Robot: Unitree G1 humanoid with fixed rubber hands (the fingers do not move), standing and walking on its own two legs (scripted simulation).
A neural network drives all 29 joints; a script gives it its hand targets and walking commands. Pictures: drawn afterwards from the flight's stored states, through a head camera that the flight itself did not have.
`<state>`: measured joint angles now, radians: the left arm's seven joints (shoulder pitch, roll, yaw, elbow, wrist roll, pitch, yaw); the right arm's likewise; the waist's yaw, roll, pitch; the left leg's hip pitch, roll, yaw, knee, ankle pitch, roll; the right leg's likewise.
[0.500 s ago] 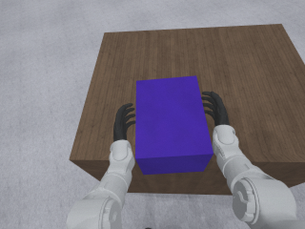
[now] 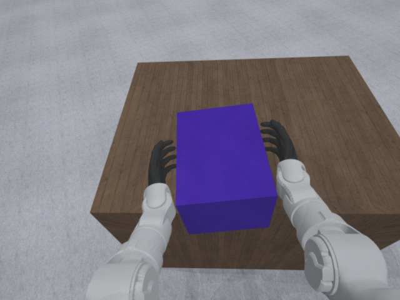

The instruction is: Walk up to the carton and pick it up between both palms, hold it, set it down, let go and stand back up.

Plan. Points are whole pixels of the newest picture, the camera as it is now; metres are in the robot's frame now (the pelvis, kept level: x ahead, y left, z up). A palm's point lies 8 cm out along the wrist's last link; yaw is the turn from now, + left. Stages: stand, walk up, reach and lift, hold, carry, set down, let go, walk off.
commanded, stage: reach and lift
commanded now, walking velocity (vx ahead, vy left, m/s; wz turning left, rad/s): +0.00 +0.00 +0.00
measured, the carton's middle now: (221, 167) +0.42 +0.01 -0.02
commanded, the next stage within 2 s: none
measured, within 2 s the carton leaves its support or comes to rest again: neither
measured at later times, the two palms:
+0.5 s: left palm (148, 149) +0.37 +0.15 +0.11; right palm (295, 137) +0.40 -0.13 +0.11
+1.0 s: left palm (147, 143) +0.36 +0.14 +0.14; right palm (307, 138) +0.38 -0.14 +0.14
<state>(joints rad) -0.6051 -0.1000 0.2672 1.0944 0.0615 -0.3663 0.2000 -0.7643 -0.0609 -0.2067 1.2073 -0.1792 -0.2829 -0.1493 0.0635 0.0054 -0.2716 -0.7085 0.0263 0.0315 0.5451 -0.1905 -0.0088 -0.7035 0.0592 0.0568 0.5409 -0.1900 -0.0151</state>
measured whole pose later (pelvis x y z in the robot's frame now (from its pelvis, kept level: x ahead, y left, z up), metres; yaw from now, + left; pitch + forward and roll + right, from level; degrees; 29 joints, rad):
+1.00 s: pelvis -0.02 +0.00 +0.01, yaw +0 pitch +6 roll +0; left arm -0.63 -0.05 0.21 0.56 0.15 0.35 0.13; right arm -0.76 -0.05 -0.08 0.86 0.04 0.21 -0.21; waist 0.01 -0.01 -0.18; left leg -0.43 0.03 0.03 0.53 -0.20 -0.01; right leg -0.43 0.06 0.06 0.53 -0.20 -0.02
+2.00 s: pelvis -0.02 +0.00 +0.01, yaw +0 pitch +2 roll +0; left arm -0.64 -0.05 0.21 0.36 0.18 0.54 0.09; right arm -0.74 -0.04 -0.07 0.66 0.09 0.36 -0.23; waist -0.01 -0.01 -0.14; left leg -0.35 0.03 0.03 0.50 -0.19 -0.01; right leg -0.34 0.06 0.06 0.49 -0.19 -0.01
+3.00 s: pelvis -0.02 +0.00 +0.01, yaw +0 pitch +1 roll +0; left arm -0.64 -0.05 0.21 0.24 0.22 0.66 0.04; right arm -0.70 -0.04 -0.06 0.49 0.13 0.47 -0.27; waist -0.05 -0.04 -0.10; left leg -0.31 0.03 0.03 0.48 -0.19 0.00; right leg -0.30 0.06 0.06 0.47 -0.18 -0.01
